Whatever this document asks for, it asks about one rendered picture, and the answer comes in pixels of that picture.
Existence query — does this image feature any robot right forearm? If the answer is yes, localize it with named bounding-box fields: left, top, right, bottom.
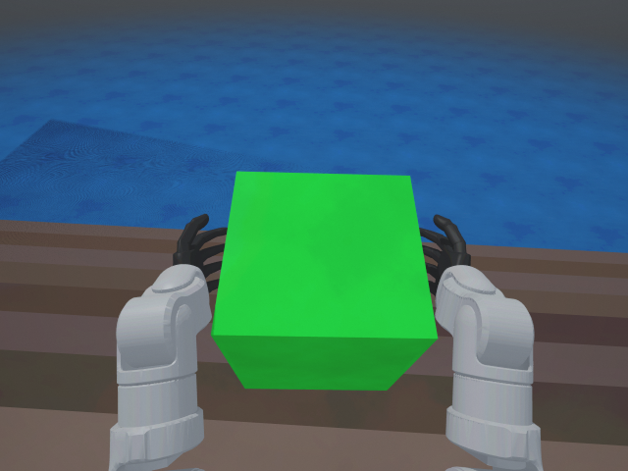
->
left=435, top=265, right=544, bottom=471

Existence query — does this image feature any left robot hand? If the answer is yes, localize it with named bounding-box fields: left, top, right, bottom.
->
left=173, top=214, right=228, bottom=293

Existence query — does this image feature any robot left forearm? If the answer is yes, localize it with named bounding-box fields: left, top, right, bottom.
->
left=109, top=264, right=212, bottom=471

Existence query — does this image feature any right robot hand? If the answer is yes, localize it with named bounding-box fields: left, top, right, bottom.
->
left=419, top=215, right=471, bottom=296

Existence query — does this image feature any carton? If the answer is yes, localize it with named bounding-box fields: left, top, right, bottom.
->
left=211, top=172, right=438, bottom=391

